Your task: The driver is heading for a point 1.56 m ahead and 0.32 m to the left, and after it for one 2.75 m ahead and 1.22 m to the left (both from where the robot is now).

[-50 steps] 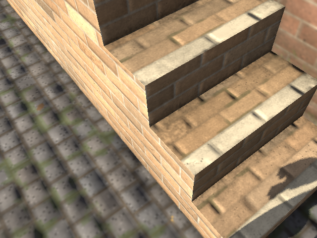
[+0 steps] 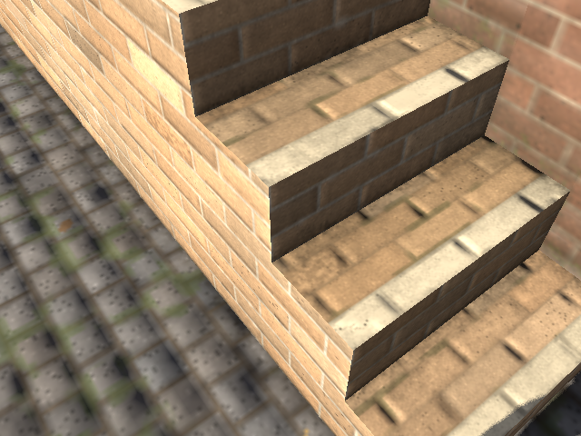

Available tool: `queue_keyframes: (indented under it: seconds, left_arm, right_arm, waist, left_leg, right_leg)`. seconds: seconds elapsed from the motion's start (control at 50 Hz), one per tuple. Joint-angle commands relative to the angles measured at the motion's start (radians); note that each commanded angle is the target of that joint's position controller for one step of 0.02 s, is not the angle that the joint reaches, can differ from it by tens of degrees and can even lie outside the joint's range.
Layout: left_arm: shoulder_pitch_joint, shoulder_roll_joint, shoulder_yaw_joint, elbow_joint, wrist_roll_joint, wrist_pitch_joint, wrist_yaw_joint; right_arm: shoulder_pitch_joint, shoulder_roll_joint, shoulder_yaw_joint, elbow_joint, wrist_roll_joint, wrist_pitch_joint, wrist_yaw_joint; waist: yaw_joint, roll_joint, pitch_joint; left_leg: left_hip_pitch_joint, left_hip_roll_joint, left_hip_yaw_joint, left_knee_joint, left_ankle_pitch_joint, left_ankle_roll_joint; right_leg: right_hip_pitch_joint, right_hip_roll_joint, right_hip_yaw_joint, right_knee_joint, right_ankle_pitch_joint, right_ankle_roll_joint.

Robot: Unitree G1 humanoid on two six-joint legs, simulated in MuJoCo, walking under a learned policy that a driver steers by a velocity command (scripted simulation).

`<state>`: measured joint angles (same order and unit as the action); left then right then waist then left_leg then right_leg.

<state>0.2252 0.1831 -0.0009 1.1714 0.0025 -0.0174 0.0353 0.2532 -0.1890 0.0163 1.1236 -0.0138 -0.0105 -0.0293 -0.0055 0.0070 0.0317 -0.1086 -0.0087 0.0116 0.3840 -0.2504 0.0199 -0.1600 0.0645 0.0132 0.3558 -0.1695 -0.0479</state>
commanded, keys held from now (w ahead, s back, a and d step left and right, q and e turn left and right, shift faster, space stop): w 1.00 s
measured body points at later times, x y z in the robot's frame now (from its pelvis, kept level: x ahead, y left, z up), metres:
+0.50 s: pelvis +0.01 +0.00 +0.00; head +0.02 +0.00 +0.45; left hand +0.00 +0.23 -0.16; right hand +0.00 -0.22 -0.16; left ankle -0.03 +0.11 -0.75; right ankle +0.01 -0.09 -0.75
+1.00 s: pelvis +0.01 +0.01 +0.00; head +0.02 +0.01 +0.45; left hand +0.00 +0.23 -0.16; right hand -0.01 -0.22 -0.16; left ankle -0.03 +0.11 -0.75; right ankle +0.01 -0.09 -0.75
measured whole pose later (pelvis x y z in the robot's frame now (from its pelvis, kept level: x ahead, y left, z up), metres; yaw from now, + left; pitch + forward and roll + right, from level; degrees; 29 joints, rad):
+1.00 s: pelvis +0.01 +0.01 +0.00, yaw +0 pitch -2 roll +0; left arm 0.29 0.14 0.00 1.17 0.00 -0.02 0.05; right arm 0.29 -0.15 0.01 1.16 -0.01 -0.01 -0.04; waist -0.01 0.00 0.04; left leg -0.09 -0.02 0.01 0.39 -0.27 0.03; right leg -0.15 0.05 0.02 0.38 -0.20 -0.04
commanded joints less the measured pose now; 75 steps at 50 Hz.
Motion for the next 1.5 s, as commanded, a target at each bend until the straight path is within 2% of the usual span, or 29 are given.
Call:
queue_keyframes:
  seconds: [0.02,0.64,1.5]
  left_arm:
    - [0.047,0.088,0.012,-0.009,0.0,-0.005,0.004]
    - [0.11,0.046,0.013,0.0,0.0,-0.008,0.013]
    - [0.15,0.022,0.016,-0.006,0.0,-0.009,0.015]
  right_arm:
    - [0.048,-0.09,-0.013,-0.008,0.0,-0.005,-0.004]
    - [0.096,-0.052,-0.012,0.026,0.0,-0.003,-0.012]
    - [0.127,-0.027,-0.018,0.026,0.002,-0.007,-0.013]
  waist:
    - [0.0,0.0,0.024]
    - [-0.001,-0.001,0.044]
    - [0.001,-0.002,0.058]
  left_leg:
    - [-0.057,0.109,-0.096,-0.067,0.105,0.03]
    - [-0.045,0.107,-0.095,-0.059,0.131,0.031]
    - [-0.032,0.107,-0.096,-0.066,0.156,0.037]
  right_leg:
    - [0.013,-0.132,0.121,-0.052,0.103,-0.012]
    - [0.01,-0.133,0.113,-0.034,0.123,-0.011]
    - [0.006,-0.137,0.105,-0.025,0.12,-0.005]
Keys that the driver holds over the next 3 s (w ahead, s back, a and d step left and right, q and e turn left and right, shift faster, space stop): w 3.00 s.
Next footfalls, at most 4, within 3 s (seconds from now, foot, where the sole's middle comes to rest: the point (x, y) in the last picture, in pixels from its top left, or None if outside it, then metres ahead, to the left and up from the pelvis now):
none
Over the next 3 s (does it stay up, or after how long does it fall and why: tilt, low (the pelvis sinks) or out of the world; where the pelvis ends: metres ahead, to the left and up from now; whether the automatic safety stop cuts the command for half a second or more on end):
stays up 0.01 0.03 0.00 its command is cut before an obstacle from the start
